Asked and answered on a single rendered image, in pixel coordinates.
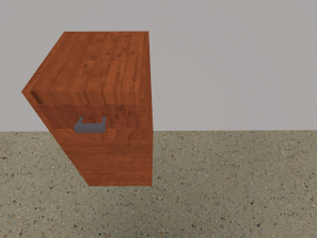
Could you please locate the drawer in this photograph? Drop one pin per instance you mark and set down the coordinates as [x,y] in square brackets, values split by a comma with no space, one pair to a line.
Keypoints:
[118,116]

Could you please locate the cabinet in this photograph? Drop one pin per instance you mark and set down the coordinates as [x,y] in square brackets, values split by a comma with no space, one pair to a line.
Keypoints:
[100,67]

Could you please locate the handle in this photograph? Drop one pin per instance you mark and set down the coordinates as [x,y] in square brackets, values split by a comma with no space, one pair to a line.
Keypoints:
[80,127]

